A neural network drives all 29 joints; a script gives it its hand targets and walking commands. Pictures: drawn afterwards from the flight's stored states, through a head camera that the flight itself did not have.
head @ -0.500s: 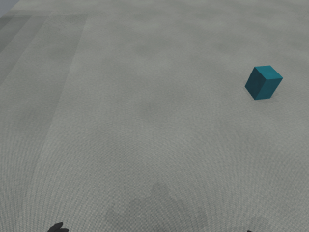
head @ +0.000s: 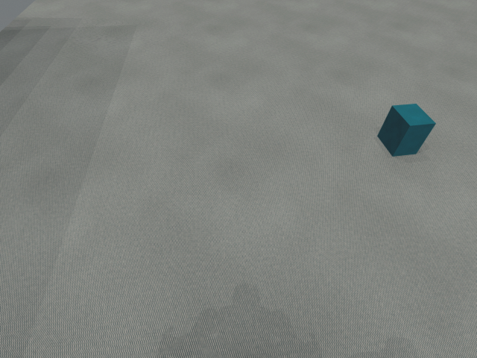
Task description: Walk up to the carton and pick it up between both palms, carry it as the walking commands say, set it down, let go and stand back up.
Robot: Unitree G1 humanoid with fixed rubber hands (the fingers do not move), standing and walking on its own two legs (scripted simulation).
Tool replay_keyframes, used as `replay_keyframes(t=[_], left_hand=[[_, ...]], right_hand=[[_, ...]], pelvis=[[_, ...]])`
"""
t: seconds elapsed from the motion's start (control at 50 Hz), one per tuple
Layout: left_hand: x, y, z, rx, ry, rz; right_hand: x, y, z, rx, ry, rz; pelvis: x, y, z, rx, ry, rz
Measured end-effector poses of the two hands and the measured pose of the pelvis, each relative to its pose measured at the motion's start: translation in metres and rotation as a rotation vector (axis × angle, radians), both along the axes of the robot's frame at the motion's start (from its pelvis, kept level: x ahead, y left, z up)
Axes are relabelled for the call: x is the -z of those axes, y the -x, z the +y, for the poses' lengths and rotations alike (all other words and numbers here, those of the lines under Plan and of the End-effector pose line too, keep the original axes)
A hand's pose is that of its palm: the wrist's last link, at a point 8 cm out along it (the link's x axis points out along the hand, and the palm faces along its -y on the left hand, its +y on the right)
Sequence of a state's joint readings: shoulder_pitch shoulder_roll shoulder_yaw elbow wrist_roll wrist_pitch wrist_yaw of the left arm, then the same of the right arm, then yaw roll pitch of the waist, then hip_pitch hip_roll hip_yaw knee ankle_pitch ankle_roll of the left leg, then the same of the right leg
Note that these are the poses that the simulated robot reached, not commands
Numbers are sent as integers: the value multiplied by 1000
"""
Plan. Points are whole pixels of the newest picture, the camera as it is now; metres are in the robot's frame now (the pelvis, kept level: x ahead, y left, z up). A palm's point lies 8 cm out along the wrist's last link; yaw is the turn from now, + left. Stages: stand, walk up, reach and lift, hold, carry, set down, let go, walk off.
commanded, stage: stand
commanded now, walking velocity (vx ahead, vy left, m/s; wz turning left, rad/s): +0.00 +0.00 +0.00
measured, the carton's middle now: (404, 130) +1.52 -1.02 -0.66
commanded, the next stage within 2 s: walk up in 0.86 s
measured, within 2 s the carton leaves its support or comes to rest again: neither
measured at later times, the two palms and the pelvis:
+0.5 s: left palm out of the picture +0.06 +0.29 -0.12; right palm out of the picture +0.06 -0.28 -0.12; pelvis +0.00 +0.00 +0.00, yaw +0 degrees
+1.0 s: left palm out of the picture +0.06 +0.29 -0.12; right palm out of the picture +0.06 -0.28 -0.12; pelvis +0.01 +0.00 +0.00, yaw +0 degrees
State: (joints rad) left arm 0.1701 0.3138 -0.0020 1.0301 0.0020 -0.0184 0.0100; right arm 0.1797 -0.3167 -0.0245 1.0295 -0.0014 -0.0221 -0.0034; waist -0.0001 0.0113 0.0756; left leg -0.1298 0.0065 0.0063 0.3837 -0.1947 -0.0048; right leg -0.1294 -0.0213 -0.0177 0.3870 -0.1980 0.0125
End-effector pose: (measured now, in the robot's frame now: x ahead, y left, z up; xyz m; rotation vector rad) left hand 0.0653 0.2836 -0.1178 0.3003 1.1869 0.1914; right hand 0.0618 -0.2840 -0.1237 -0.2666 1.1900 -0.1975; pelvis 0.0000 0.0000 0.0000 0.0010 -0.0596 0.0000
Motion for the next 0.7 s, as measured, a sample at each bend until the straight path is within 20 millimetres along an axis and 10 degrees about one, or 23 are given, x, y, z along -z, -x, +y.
replay_keyframes(t=[0.7], left_hand=[[0,4,6,-24,-8,34]], right_hand=[[0,2,2,22,4,25]], pelvis=[[-2,-7,4,1,0,8]])
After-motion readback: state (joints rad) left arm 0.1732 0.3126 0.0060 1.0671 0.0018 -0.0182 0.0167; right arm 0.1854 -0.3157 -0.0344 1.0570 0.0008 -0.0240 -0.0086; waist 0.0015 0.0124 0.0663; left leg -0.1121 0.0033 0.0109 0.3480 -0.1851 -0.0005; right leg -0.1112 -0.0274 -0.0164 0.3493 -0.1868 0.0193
